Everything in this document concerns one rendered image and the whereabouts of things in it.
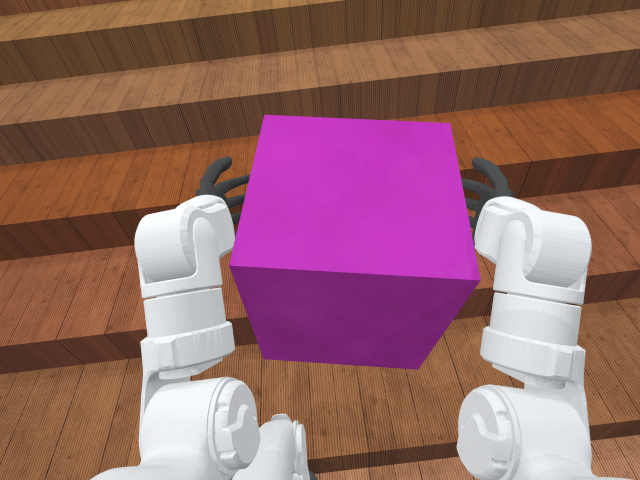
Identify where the left robot thigh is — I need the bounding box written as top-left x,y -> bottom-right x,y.
232,419 -> 308,480

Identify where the robot left hand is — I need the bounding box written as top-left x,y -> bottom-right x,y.
196,156 -> 250,238

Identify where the carton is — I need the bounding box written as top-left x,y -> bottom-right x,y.
229,115 -> 481,370

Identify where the left robot forearm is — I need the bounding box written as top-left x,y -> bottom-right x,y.
134,195 -> 235,457

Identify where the robot right hand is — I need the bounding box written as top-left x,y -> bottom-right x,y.
461,157 -> 514,246

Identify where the right robot forearm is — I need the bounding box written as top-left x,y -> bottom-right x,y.
474,196 -> 592,461

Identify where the right robot upper arm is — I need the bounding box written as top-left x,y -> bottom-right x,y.
457,384 -> 632,480

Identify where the left robot upper arm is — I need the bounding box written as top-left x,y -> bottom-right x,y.
90,377 -> 261,480

